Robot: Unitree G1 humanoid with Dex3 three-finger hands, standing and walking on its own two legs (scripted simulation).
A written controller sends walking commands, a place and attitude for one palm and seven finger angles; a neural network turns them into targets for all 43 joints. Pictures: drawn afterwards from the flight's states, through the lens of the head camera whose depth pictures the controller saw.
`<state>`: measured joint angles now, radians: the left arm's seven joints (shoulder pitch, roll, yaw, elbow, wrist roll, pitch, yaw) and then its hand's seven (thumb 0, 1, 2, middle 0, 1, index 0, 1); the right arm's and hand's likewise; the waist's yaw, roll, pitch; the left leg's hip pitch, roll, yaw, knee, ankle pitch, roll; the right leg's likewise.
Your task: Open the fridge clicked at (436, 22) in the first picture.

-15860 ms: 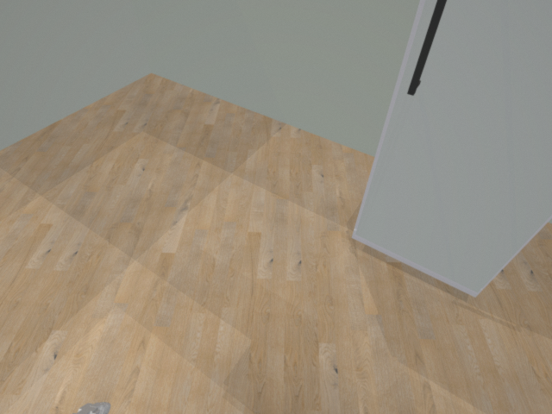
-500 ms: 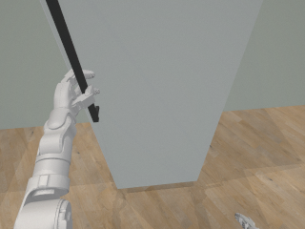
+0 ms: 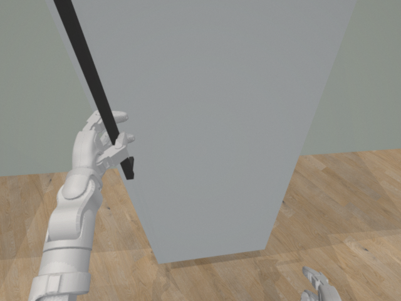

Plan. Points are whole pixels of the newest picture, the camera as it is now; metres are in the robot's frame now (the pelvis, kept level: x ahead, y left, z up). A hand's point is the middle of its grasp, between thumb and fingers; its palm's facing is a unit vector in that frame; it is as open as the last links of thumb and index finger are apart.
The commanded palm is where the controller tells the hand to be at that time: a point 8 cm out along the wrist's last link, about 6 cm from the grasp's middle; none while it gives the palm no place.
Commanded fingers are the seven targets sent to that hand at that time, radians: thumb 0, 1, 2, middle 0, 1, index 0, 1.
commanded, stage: walk backward, drawing the door open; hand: left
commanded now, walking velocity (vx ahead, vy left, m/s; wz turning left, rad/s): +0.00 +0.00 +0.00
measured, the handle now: (101, 90) +0.41 +0.19 +0.25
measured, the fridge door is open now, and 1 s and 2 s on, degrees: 3 42 64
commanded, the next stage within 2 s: none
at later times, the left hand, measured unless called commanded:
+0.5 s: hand (137, 210) +0.23 +0.11 +0.15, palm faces +0.10 -0.97 -0.21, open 6.2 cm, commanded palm +0.19 +0.15 +0.16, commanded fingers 0.00 0.90 0.90 -0.45 -1.40 -0.45 -1.40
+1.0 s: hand (207, 296) +0.11 +0.00 +0.15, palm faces +0.02 -0.99 -0.16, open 6.3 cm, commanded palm +0.08 +0.04 +0.16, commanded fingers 0.00 0.90 0.90 -0.45 -1.40 -0.45 -1.40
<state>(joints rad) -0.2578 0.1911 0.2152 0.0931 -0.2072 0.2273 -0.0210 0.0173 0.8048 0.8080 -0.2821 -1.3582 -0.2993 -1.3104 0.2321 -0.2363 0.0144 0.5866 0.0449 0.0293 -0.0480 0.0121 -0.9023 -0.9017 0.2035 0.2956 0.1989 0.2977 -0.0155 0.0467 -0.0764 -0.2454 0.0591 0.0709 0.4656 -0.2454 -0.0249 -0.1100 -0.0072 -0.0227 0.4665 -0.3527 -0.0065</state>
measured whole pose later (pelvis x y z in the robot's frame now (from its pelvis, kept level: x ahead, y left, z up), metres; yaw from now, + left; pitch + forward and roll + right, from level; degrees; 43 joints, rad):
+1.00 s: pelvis -0.14 -0.10 -0.02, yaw +19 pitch +0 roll +1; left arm 0.02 0.13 -0.24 -0.40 0.02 -0.06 0.02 -0.01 0.69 0.77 -0.45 -1.41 -0.28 -1.35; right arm 0.19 -0.17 -0.02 0.61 -0.04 -0.12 -0.09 0.01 -0.90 -0.90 0.20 0.30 0.20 0.30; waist -0.07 0.04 0.13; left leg -0.25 0.05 0.11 0.54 -0.26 0.02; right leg -0.41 0.00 -0.23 0.75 -0.31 -0.04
